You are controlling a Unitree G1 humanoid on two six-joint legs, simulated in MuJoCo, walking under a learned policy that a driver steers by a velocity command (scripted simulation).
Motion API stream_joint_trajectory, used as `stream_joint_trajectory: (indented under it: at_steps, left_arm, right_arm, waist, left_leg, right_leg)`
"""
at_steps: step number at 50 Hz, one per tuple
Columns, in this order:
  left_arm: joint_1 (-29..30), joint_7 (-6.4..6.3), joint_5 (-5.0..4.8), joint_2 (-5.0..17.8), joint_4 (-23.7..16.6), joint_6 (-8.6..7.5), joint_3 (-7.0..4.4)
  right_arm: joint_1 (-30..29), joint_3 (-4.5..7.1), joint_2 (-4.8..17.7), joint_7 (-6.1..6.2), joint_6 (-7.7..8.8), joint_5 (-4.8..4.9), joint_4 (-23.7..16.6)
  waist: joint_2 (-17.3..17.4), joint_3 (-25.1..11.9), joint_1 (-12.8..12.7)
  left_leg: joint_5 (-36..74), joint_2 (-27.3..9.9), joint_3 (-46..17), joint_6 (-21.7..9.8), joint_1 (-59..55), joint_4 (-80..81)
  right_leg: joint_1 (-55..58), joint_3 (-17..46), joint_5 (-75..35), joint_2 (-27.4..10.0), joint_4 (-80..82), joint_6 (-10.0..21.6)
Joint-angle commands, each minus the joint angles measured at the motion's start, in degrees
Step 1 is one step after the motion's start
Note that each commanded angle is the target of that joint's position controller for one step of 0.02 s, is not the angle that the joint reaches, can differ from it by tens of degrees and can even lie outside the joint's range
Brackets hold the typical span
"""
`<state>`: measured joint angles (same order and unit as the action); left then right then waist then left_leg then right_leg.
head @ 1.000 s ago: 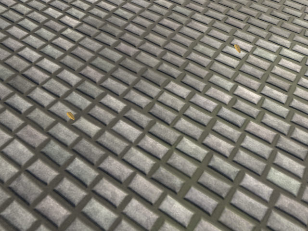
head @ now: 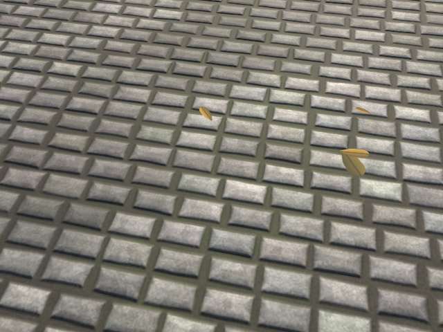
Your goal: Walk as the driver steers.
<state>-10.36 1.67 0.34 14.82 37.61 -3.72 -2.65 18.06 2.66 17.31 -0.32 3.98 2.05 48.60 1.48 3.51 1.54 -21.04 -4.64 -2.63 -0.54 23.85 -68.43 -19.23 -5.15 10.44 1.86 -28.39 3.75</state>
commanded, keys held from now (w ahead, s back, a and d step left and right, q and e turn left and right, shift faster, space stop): w+q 0.74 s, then w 0.12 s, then e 0.14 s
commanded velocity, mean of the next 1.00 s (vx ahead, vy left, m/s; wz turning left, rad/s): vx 0.48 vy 0.00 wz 0.42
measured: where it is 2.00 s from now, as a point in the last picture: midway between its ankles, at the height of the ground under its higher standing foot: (181, 269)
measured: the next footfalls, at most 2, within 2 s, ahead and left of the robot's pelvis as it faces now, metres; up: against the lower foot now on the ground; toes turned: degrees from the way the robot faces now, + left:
left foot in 0.40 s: +0.37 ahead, +0.17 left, +0.00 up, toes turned +15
right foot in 0.88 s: +0.70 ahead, +0.08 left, +0.00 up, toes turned +30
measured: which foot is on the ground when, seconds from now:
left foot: up 0.00-0.38, down 0.40-0.90, up 0.92-1.00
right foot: down 0.00-0.42, up 0.44-0.86, down 0.88-1.00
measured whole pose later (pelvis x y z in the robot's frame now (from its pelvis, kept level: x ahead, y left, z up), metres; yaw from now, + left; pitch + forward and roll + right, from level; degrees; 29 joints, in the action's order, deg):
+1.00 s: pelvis +0.56 +0.11 +0.00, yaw +28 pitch +1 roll +0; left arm -8.0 2.3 0.1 16.0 41.7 -6.1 -2.8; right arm 17.4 3.0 16.8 1.2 1.7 0.1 42.4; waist 1.2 2.0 0.9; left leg -28.6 4.2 -7.2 0.6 18.8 -66.4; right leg -22.4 0.6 8.0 3.1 -28.9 2.3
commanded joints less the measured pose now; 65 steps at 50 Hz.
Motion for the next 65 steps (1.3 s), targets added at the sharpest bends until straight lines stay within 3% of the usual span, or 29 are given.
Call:
stream_joint_trajectory:
  at_steps: [1,5,9,15,18,20,21,22,23,24,25,26,27,30,35,38,41,43,44,45,46,47,48,49,50,53,57,61,65]
  left_arm:
    - [-2.13,-0.03,0.19,5.43,-0.9,-2.53,-2.22]
    - [-2.57,-0.83,0.74,6.39,2.1,-3.41,-2.79]
    - [-3.32,-1.64,0.39,8.02,3.62,-3.01,-3.18]
    - [-8.17,-2.18,-1.12,10.62,6.98,-0.61,-4.19]
    - [-6.6,-2.84,-1.56,13.04,6.73,0.76,-4.74]
    - [-5.04,-3.28,-1.95,12.86,6.16,1.26,-4.27]
    - [-7.44,-3.26,-0.19,7.8,4.38,0.51,-2.67]
    - [-9.69,-2.48,0.03,3.46,1.85,-1.65,-0.73]
    - [-2.82,-1.56,-1.99,9.17,1.03,-3.41,-1.99]
    - [0.09,-1.21,-3.02,9.64,-0.18,-4.33,-1.93]
    - [0.29,-1.66,-1.85,8.84,0.33,-4.71,-1.82]
    - [0.73,-2.08,-0.19,9.25,0.98,-4.29,-2.29]
    - [-1.05,-1.9,-0.06,9.34,0.77,-3.63,-2.49]
    - [-1.34,-1.93,0.53,7.61,0.83,-2.08,-2.12]
    - [9.74,-1.53,0.19,4.72,-2.01,-2.11,-0.74]
    - [13.14,-0.71,-0.72,5.93,-2.93,-2.78,-0.97]
    - [11.96,0.09,-0.64,7.73,-2.61,-3.59,-1.64]
    - [7.04,-0.06,-0.47,8.76,-1.4,-4.02,-2.39]
    - [1.69,-0.36,0.39,10.5,-0.06,-4.3,-3.21]
    - [-5.08,-0.49,1.73,13.67,0.41,-4.48,-3.74]
    - [-9.6,0.08,1.75,17.18,3.27,-3.68,-4.86]
    - [-9.98,0.72,-0.65,12.11,3.13,-3.46,-3.54]
    - [-5.45,0.71,-1.1,9.36,2.12,-3.06,-2.52]
    - [-2.0,0.68,-0.66,7.94,1.32,-2.52,-1.73]
    - [-0.15,0.6,-0.69,7.09,1.4,-2.16,-1.31]
    - [-0.39,-0.11,-0.23,8.16,2.95,-1.49,-1.48]
    - [-1.08,-1.53,-1.1,13.17,3.32,0.69,-3.44]
    - [-0.98,-2.55,-1.9,12.4,3.29,2.78,-3.53]
    - [-0.33,-3.27,-1.79,11.93,2.61,4.39,-3.66]
  right_arm:
    - [3.2,1.42,4.09,0.42,-0.91,-0.12,-2.9]
    - [-2.17,1.47,2.74,0.69,-1.95,-0.5,-4.62]
    - [-8.58,0.81,1.39,-0.79,-1.16,-0.81,-6.48]
    - [-17.71,0.38,1.28,-2.92,-1.12,-0.83,-11.97]
    - [-13.37,1.87,3.96,-3.32,-1.7,-0.74,-12.87]
    - [2.43,5.07,9.39,-2.27,-2.19,-0.51,-9.42]
    - [8.02,6.71,15.16,-0.97,-2.77,-0.47,-8.25]
    - [5.49,6.46,17.63,-1.42,-1.66,-0.75,-10.39]
    - [5.56,4.97,11.9,-1.77,-0.95,-1.04,-10.68]
    - [3.34,4.3,9.53,-1.75,-0.4,-1.01,-10.51]
    - [-0.49,3.87,8.2,-1.68,-0.19,-0.76,-10.9]
    - [-3.44,3.07,5.69,-1.53,-0.17,-0.92,-11.56]
    - [-4.69,2.97,6.08,-1.18,-0.11,-1.78,-12.56]
    - [-4.58,3.36,7.27,-0.24,0.14,-1.47,-12.46]
    - [-0.75,3.79,8.81,1.16,-0.66,-0.85,-10.95]
    - [1.87,3.8,8.79,1.33,-1.08,-0.59,-9.75]
    - [2.99,3.51,7.59,1.54,-1.28,-0.83,-8.72]
    - [1.91,3.48,7.29,1.41,-1.57,-1.08,-8.68]
    - [1.23,2.83,5.58,1.27,-1.61,-1.49,-9.03]
    - [3.16,1.8,3.24,1.45,-1.61,-2.64,-10.21]
    - [12.3,1.02,0.65,1.52,-1.2,-1.12,-9.46]
    - [11.72,1.55,5.34,1.62,-1.02,-1.14,-8.4]
    - [4.61,2.25,7.88,1.59,-1.25,-1.29,-9.49]
    - [-0.4,2.19,7.91,1.8,-1.44,-2.23,-10.63]
    - [-3.55,2.22,7.22,1.91,-1.41,-3.22,-11.94]
    - [-2.97,1.34,2.99,2.03,-1.64,-2.88,-12.43]
    - [-4.84,1.32,3.33,2.94,-2.96,-2.38,-12.32]
    - [-10.13,1.64,3.53,2.94,-4.11,-2.13,-13.49]
    - [-11.97,1.98,3.92,2.06,-2.54,-1.62,-14.17]
  waist:
    - [-6.35,-5.92,-0.55]
    - [-4.24,-1.07,-0.8]
    - [-3.52,0.66,-3.04]
    - [-2.91,3.07,-5.93]
    - [-6.17,-2.44,-1.91]
    - [-4.8,-10.95,7.11]
    - [5.77,-15.84,6.65]
    - [12.71,-23.83,2.05]
    - [4.91,-22.14,5.94]
    - [3.17,-14.4,4.86]
    - [-1.94,-9.81,1.85]
    - [-2.84,-6.77,0.19]
    - [0.76,-6.77,-1.82]
    - [-0.06,-5.44,-2.7]
    - [2.77,-3.42,1.48]
    - [3.77,-3.23,2.9]
    - [5.07,-3.16,2.18]
    - [6.27,-3.91,-0.81]
    - [5.15,-7.46,-3.52]
    - [-1.6,-16.43,-5.02]
    - [-20.35,-22.35,-2.19]
    - [-14.76,-20.6,-3.27]
    - [-8.69,-13.87,-3.97]
    - [-3.94,-10.33,-3.55]
    - [-2.7,-7.41,-2.79]
    - [-7.44,-8.54,-0.46]
    - [-7.43,-11.91,-0.74]
    - [-8.12,-9.58,-1.89]
    - [-9.71,-7.61,-1.91]
  left_leg:
    - [5.68,-4.13,-3.37,0.92,7.96,0.1]
    - [14.57,-3.73,-5.01,1.82,14.31,8.4]
    - [25.85,-2.47,-1.23,1.13,13.3,22.48]
    - [19.81,-0.86,3.58,-2.11,17.6,31.94]
    - [10.99,4.64,8.71,-5.42,7.72,31.98]
    - [13.49,8.68,8.18,-9.52,-15.78,37.18]
    - [12.89,-3.08,-11.96,-15.03,-34.48,38.22]
    - [4.27,-14.81,-45.41,-26.0,-46.71,47.94]
    - [2.34,-13.81,-41.94,-22.67,-46.37,51.58]
    - [5.33,-11.83,-32.91,-20.11,-39.14,51.8]
    - [11.0,-9.0,-26.54,-17.77,-30.56,51.81]
    - [17.02,-6.36,-21.37,-15.88,-24.52,53.01]
    - [21.77,-6.26,-20.64,-16.89,-20.18,54.04]
    - [28.57,-3.89,-15.27,-16.91,-13.31,55.63]
    - [21.56,0.63,-11.09,-12.55,-9.22,54.62]
    - [16.35,-1.19,-14.42,-11.67,-11.37,52.77]
    - [16.5,-4.44,-18.28,-10.66,-17.34,48.59]
    - [23.48,-4.13,-18.63,-9.38,-18.67,44.07]
    - [31.09,-0.68,-15.68,-7.43,-18.64,35.66]
    - [22.82,3.44,-12.07,-4.76,-11.97,20.2]
    - [-8.86,12.54,-6.27,0.39,6.7,0.36]
    - [-14.73,10.35,-9.56,1.08,12.92,-6.31]
    - [-10.48,7.49,-7.84,1.62,14.72,-8.16]
    - [-7.28,5.35,-4.99,2.25,13.24,-6.28]
    - [-5.32,3.7,-3.96,2.77,12.24,-2.23]
    - [-3.69,3.16,-2.28,4.11,5.7,11.01]
    - [1.74,5.41,-1.61,5.48,0.83,20.56]
    - [5.64,6.62,-2.89,5.48,-1.33,26.06]
    - [5.84,7.51,-3.54,4.37,-4.06,36.66]
  right_leg:
    - [10.51,14.49,-8.99,-16.81,18.79,10.02]
    - [10.2,5.84,-13.67,-15.65,21.65,8.3]
    - [12.32,-1.09,-14.42,-14.27,22.74,6.33]
    - [24.94,-4.37,-22.48,-18.21,17.95,5.15]
    - [27.49,-6.6,-49.73,-18.02,5.94,3.1]
    - [18.29,-8.65,-48.93,-14.59,-16.62,-0.15]
    - [-1.53,-8.51,-15.77,-9.34,-36.47,-3.37]
    - [-19.66,3.96,24.49,2.44,-52.06,-5.46]
    - [-25.98,11.97,21.48,-1.23,-53.61,-4.15]
    - [-27.59,11.09,16.37,-3.69,-49.75,-2.79]
    - [-24.86,10.66,12.39,-6.26,-43.98,-2.66]
    - [-21.34,10.18,9.32,-7.77,-39.34,-2.84]
    - [-17.83,10.65,7.71,-8.24,-38.33,-3.68]
    - [-15.31,8.79,4.75,-7.92,-31.18,-6.69]
    - [-11.43,7.56,-12.88,-3.78,-9.05,-8.45]
    - [-9.11,8.42,-15.93,-2.45,-3.03,-7.82]
    - [-8.43,9.49,-12.27,-3.19,-0.31,-5.3]
    - [-2.48,7.56,-8.37,-2.38,2.1,-2.74]
    - [5.28,7.48,-10.79,-3.29,3.13,-0.65]
    - [20.14,16.97,-20.99,-12.21,-0.25,3.62]
    - [36.05,41.06,-20.58,-23.1,4.44,14.63]
    - [35.58,47.72,-13.89,-23.89,8.05,14.88]
    - [29.28,39.42,-16.94,-21.73,7.88,12.8]
    - [22.53,32.35,-25.21,-18.91,7.71,11.29]
    - [17.16,28.21,-33.76,-16.8,7.72,10.9]
    - [13.06,21.45,-44.47,-11.88,8.07,9.52]
    - [10.19,22.16,-39.5,-12.29,8.58,10.29]
    - [6.09,24.72,-20.4,-10.47,9.46,8.4]
    - [7.48,30.33,-14.09,-9.53,6.79,7.25]
Keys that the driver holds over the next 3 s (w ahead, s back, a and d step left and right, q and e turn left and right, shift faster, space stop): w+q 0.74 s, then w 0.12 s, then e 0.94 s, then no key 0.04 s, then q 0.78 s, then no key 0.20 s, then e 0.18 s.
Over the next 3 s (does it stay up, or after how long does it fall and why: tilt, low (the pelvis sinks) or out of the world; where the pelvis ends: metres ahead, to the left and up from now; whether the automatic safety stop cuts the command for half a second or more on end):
stays up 0.64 0.12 0.01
